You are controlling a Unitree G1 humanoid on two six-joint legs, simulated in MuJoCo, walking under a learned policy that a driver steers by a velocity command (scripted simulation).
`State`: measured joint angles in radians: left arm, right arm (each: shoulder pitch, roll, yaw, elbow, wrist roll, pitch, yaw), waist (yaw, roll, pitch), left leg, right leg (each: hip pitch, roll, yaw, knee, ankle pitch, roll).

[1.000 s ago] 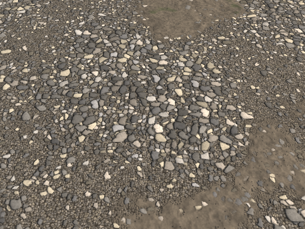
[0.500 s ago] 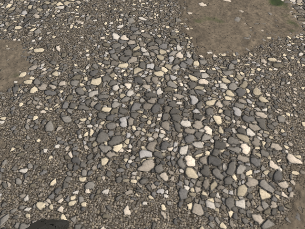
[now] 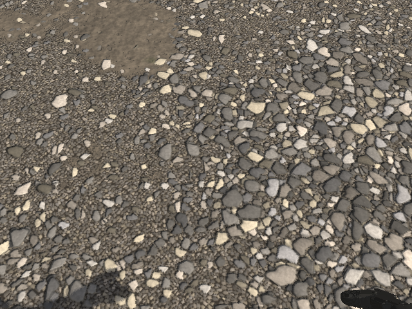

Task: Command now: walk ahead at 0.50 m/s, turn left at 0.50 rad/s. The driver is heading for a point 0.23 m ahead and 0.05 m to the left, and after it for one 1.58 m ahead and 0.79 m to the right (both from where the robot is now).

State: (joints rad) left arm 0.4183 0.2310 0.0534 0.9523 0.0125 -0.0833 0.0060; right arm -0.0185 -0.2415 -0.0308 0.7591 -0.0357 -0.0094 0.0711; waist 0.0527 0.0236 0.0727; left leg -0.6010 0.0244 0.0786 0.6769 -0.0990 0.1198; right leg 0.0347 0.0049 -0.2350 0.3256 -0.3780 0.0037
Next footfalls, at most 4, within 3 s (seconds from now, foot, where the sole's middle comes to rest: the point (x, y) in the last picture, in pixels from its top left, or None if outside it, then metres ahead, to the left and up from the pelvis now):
0.06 left None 0.19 0.08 -0.77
0.66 right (240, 303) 0.45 -0.06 -0.77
1.12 left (223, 202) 0.80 0.00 -0.77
1.66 right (317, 195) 0.85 -0.35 -0.77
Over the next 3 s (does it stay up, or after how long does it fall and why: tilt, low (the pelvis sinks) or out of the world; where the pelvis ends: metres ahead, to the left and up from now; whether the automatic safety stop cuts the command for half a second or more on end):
stays up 1.05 -0.53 0.01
